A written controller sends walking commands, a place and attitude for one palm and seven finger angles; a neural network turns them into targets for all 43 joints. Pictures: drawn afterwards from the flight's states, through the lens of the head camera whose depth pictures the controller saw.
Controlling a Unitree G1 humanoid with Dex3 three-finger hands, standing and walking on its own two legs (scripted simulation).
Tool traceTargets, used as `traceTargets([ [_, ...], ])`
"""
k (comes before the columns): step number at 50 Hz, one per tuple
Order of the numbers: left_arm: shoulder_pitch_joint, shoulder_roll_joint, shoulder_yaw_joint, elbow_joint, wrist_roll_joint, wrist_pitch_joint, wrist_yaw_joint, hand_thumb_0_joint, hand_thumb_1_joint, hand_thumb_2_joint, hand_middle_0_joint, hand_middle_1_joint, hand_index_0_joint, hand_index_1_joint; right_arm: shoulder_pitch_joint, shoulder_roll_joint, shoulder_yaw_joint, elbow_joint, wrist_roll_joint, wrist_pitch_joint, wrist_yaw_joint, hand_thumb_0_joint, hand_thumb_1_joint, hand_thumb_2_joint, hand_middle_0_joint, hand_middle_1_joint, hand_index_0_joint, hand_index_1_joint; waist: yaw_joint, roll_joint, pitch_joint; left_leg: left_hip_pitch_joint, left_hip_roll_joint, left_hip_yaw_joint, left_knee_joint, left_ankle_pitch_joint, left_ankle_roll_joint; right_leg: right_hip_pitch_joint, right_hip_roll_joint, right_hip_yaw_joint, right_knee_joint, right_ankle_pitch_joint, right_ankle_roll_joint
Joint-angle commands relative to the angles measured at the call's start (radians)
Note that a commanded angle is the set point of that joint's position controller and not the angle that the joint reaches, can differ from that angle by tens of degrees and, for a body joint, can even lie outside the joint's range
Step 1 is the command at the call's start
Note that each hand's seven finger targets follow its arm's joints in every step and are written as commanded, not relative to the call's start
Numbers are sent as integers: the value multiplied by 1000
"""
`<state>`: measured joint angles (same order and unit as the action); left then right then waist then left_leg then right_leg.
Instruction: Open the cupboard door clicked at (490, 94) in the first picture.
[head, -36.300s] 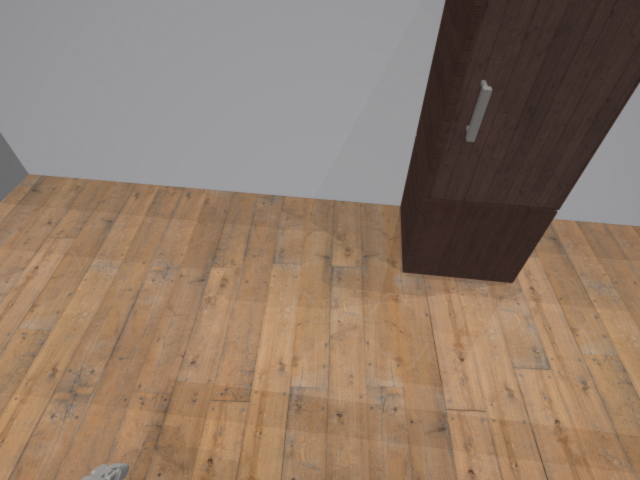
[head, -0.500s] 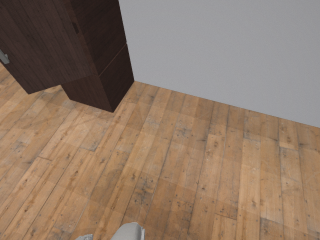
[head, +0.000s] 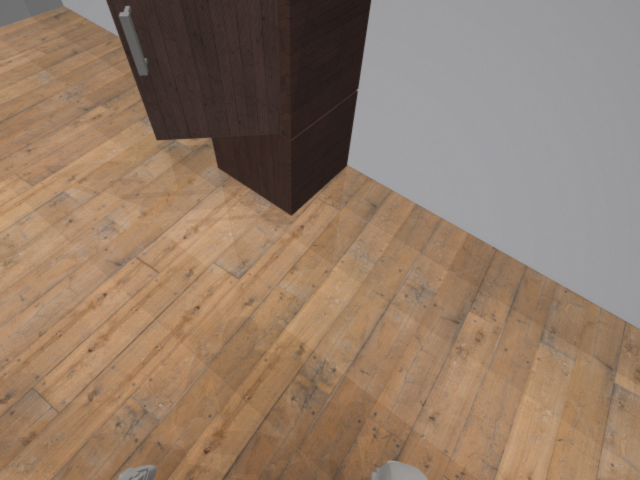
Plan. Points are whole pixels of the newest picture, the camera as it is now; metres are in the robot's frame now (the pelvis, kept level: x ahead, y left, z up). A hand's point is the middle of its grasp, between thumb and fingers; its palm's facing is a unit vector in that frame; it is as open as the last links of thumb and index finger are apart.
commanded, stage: turn to face it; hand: left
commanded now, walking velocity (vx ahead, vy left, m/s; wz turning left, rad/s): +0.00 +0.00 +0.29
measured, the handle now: (135, 41) +1.01 +0.52 -0.03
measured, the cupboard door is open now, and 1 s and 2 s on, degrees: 46 46 46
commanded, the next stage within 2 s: take the last steps up to it in 0.24 s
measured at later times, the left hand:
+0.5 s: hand out of the picture +0.00 +0.14 -0.16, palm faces +0.24 -0.94 -0.24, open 7.3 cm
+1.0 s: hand out of the picture +0.09 +0.24 -0.17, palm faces +0.29 -0.94 -0.18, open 7.4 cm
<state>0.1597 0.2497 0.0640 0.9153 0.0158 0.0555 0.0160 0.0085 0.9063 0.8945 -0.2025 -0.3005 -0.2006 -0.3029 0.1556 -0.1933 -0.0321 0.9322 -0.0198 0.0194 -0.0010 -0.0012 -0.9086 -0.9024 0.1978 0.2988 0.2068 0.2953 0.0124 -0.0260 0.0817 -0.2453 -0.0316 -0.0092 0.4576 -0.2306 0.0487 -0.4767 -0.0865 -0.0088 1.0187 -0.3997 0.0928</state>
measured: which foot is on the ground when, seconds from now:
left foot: down 0.00-0.18, up 0.20-0.66, down 0.68-1.00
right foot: up 0.00-0.16, down 0.18-0.68, up 0.70-1.00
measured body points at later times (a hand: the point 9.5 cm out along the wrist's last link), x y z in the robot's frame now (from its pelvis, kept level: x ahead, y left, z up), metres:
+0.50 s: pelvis +0.00 -0.05 +0.00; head +0.03 -0.06 +0.45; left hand -0.01 +0.19 -0.14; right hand +0.09 -0.29 -0.16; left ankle -0.04 +0.09 -0.68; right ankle -0.01 -0.14 -0.74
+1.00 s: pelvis +0.08 +0.05 +0.00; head +0.10 +0.06 +0.45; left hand +0.07 +0.29 -0.15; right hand +0.11 -0.18 -0.15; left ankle +0.00 +0.10 -0.74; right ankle +0.18 -0.06 -0.68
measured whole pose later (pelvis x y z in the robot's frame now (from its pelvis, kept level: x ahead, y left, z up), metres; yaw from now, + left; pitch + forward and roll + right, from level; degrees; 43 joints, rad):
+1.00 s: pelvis +0.08 +0.05 +0.00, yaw +14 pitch -1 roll +1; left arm 0.20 0.18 0.05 1.03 0.03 0.01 -0.01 0.01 0.91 0.89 -0.20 -0.30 -0.20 -0.30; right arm 0.37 -0.15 -0.02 1.08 -0.02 -0.05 -0.02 0.00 -0.93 -0.90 0.20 0.30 0.21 0.30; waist 0.01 -0.04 0.04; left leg -0.02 -0.07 0.10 0.27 -0.25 0.07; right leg -0.58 -0.11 -0.06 0.98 -0.21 0.02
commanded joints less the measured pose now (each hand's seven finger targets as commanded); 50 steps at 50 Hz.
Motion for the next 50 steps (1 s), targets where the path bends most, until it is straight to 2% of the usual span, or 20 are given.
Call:
traceTargets([
  [1,-15,42,8,-76,-2,-24,-2,0,900,900,-200,-300,-200,-300,60,-199,-56,-35,-8,-8,-18,0,-900,-900,200,300,200,300,-36,178,-112,94,253,-214,-105,436,125,41,26,-21,-128,-31,-12],
  [5,34,36,7,-63,-7,-36,1,0,900,900,-200,-300,-200,-300,43,-201,-61,-34,-8,-3,-19,0,-900,-900,200,300,200,300,-12,172,-138,49,240,-267,-52,435,116,195,71,-37,-356,19,-32],
  [7,107,56,13,-38,-9,-54,7,0,900,900,-200,-300,-200,-300,28,-176,-59,-33,3,-3,-16,0,-900,-900,200,300,200,300,25,114,-165,-47,177,-236,29,304,51,395,45,-25,-616,211,-44],
  [8,134,120,25,-27,4,-66,15,0,900,900,-200,-300,-200,-300,49,-124,-54,-34,14,-5,-9,0,-900,-900,200,300,200,300,26,-60,-187,-192,84,-133,158,71,-17,537,-126,140,-693,298,-93],
  [9,140,183,33,-26,12,-68,18,0,900,900,-200,-300,-200,-300,40,-83,-46,-56,13,-4,-3,0,-900,-900,200,300,200,300,35,-257,-147,-290,-41,-7,360,-325,-72,507,-342,313,-719,454,-210],
  [10,135,159,26,-30,4,-70,22,0,900,900,-200,-300,-200,-300,26,-118,-58,-47,5,16,-8,0,-900,-900,200,300,200,300,34,-250,-146,-269,0,-53,532,-388,-73,407,-375,296,-719,537,-260],
  [13,55,88,8,-38,-1,-75,20,0,900,900,-200,-300,-200,-300,30,-96,-56,10,6,31,1,0,-900,-900,200,300,200,300,-13,-126,-55,-310,31,-45,735,-225,-93,369,-232,113,-675,656,-240],
  [15,55,72,7,-35,1,-79,22,0,900,900,-200,-300,-200,-300,48,-82,-53,28,7,33,5,0,-900,-900,200,300,200,300,-20,-149,-72,-296,42,-29,715,-175,-102,380,-206,43,-678,654,-217],
  [24,226,107,31,63,13,-98,6,0,900,900,-200,-300,-200,-300,-87,-67,-37,1,0,10,25,0,-900,-900,200,300,200,300,67,-130,-27,-317,70,38,419,-202,-96,475,-297,118,-778,254,-247],
  [27,245,121,37,90,18,-102,0,0,900,900,-200,-300,-200,-300,-119,-58,-32,-16,2,-3,33,0,-900,-900,200,300,200,300,73,-131,-22,-287,68,60,319,-218,-83,476,-312,111,-780,192,-252],
  [30,224,124,36,108,20,-102,-7,0,900,900,-200,-300,-200,-300,-79,-48,-26,-11,4,-16,36,0,-900,-900,200,300,200,300,40,-148,-25,-121,40,113,155,-169,-69,376,-285,42,-733,186,-218],
  [32,165,122,36,102,12,-93,-11,0,900,900,-200,-300,-200,-300,53,-68,-28,31,2,-27,27,0,-900,-900,200,300,200,300,-32,-101,-33,144,9,162,-6,-56,-57,195,-221,-53,-658,73,-164],
  [33,152,82,26,90,9,-89,-17,0,900,900,-200,-300,-200,-300,153,-129,-42,58,-1,-35,16,0,-900,-900,200,300,200,300,-79,38,-70,328,79,60,-64,-107,-20,57,-155,-110,-480,38,-125],
  [34,143,14,12,58,3,-88,-26,0,900,900,-200,-300,-200,-300,266,-232,-70,78,-16,-39,5,0,-900,-900,200,300,200,300,-126,337,-107,444,338,-309,-162,-183,89,-152,-15,-217,-178,-162,-67],
  [35,31,10,-5,6,11,-90,-21,0,900,900,-200,-300,-200,-300,360,-262,-70,94,-11,-31,-11,0,-900,-900,200,300,200,300,-160,253,-61,369,428,-404,-232,-121,167,-228,3,-123,11,-216,-82],
  [36,17,1,-4,10,13,-89,-16,0,900,900,-200,-300,-200,-300,308,-229,-57,92,-13,-38,-17,0,-900,-900,200,300,200,300,-125,225,-59,309,418,-395,-246,-149,181,-248,-25,-56,112,-178,-98],
  [38,55,13,2,53,14,-79,-26,0,900,900,-200,-300,-200,-300,182,-148,-32,48,-6,-47,-24,0,-900,-900,200,300,200,300,-59,180,25,152,348,-279,-294,-171,151,-211,-60,-12,157,-22,-99],
  [41,135,-3,-2,96,14,-70,-32,0,900,900,-200,-300,-200,-300,175,-110,-18,58,1,-74,-23,0,-900,-900,200,300,200,300,-9,114,5,155,273,-123,-301,76,117,-159,-46,-21,132,116,-86],
  [46,62,-18,-1,66,11,-68,-31,0,900,900,-200,-300,-200,-300,251,-89,-15,103,3,-90,-26,0,-900,-900,200,300,200,300,-6,74,18,202,271,-67,-308,258,137,-193,-42,-28,21,195,-72],
  [50,-55,-31,-9,23,7,-72,-35,0,900,900,-200,-300,-200,-300,318,-77,-9,146,-2,-91,-30,0,-900,-900,200,300,200,300,-35,103,48,226,280,-46,-293,321,142,-173,-32,-54,-145,206,-82],
])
